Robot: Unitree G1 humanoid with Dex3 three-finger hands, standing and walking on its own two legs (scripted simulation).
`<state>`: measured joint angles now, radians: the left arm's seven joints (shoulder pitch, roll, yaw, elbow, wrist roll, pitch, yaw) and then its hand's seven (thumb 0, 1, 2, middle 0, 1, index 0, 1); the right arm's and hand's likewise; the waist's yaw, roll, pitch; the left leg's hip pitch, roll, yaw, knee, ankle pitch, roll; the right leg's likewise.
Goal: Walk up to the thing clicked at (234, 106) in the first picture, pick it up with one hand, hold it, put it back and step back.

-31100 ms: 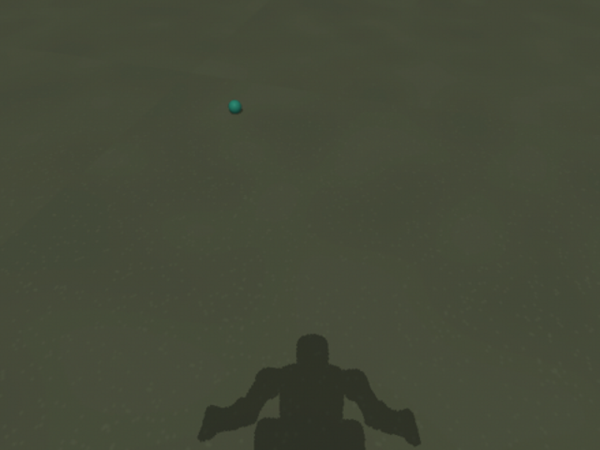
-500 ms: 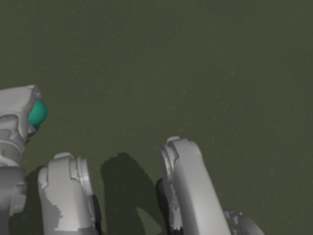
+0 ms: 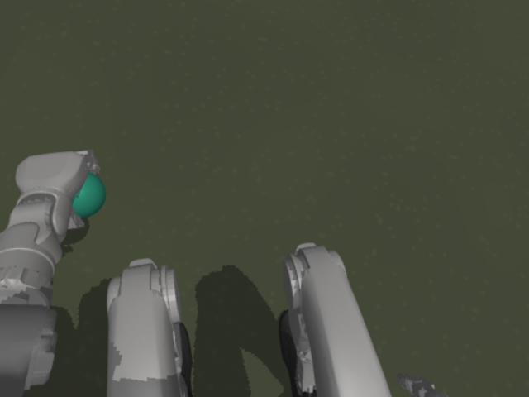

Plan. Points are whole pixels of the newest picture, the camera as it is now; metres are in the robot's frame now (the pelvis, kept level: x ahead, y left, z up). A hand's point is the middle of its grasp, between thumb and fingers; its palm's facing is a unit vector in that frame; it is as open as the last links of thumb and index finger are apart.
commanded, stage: lift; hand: left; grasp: from above
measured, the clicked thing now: (78, 194) +0.45 +0.27 -0.15
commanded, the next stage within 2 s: hold in 1.42 s
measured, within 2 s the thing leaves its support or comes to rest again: neither
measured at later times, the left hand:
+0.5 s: hand out of the picture +0.37 +0.29 +0.06, palm faces -0.41 -0.10 -0.91, open 10.5 cm
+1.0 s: hand out of the picture +0.35 +0.27 +0.23, palm faces -0.44 -0.10 -0.89, open 10.5 cm
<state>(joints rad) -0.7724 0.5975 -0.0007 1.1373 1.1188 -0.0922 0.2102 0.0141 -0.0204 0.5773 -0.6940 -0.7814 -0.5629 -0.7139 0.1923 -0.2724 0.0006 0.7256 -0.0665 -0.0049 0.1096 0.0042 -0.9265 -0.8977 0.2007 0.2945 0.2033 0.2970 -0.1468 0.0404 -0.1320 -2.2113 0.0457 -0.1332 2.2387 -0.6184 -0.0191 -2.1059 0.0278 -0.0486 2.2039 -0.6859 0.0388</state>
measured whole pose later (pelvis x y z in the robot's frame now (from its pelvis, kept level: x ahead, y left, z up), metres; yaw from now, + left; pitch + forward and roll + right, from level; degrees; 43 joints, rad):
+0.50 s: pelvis +0.01 +0.01 +0.15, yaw +4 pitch +28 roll -5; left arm -0.47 0.51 -0.10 0.74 1.00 0.02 0.11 -0.01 -0.02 0.67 -0.62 -0.86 -0.50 -0.77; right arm 0.13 -0.24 -0.03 0.67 0.01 0.05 0.00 0.01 -0.92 -0.90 0.20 0.29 0.20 0.30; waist -0.07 0.05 -0.19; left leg -1.69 0.05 -0.08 1.77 -0.58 0.00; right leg -1.59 0.00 -0.03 1.73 -0.63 0.04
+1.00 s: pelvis +0.05 +0.01 +0.31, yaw +5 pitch +15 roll -2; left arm -0.36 0.40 -0.19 0.86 1.00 0.03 0.15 -0.01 -0.03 0.67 -0.63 -0.85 -0.51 -0.76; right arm 0.24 -0.23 -0.03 0.73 0.04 0.01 -0.05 0.01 -0.92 -0.90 0.20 0.30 0.20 0.30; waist -0.06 0.04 -0.14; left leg -0.95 0.05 -0.01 1.12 -0.44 0.00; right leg -0.88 -0.01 0.00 1.09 -0.47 0.04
